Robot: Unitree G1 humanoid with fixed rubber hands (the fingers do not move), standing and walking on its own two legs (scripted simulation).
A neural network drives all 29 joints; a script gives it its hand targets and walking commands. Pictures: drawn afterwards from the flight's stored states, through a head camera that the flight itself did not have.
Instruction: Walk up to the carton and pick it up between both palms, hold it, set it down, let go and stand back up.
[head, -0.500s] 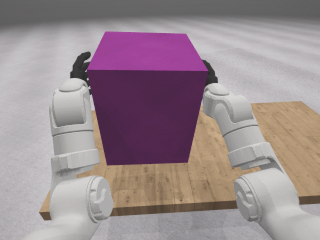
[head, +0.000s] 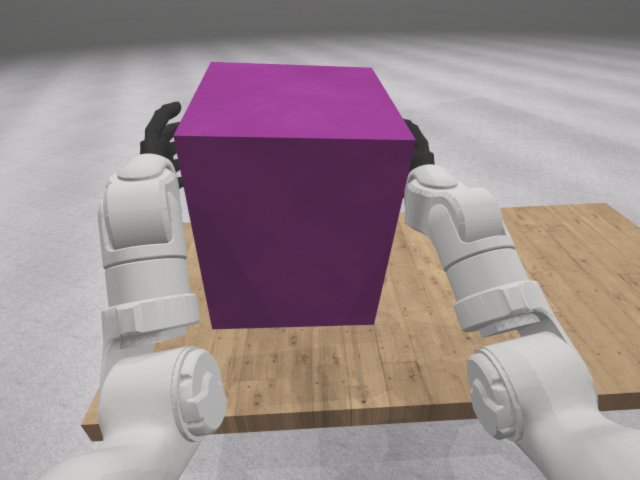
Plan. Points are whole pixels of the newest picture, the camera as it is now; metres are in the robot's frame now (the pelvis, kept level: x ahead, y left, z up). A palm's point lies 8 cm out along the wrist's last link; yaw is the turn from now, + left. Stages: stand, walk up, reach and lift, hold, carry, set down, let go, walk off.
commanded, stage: hold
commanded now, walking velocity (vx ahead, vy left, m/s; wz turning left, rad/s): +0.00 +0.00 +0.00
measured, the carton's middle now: (293, 195) +0.39 +0.01 +0.26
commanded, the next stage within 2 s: none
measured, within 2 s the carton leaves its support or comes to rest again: neither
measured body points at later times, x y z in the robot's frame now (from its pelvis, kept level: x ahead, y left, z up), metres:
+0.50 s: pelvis +0.00 +0.00 +0.00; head -0.09 +0.01 +0.44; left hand +0.38 +0.15 +0.31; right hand +0.37 -0.14 +0.28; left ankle +0.01 +0.16 -0.75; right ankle +0.04 -0.12 -0.75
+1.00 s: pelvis +0.00 +0.00 +0.00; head -0.08 +0.01 +0.44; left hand +0.38 +0.16 +0.31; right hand +0.37 -0.14 +0.28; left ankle +0.01 +0.16 -0.75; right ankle +0.04 -0.12 -0.75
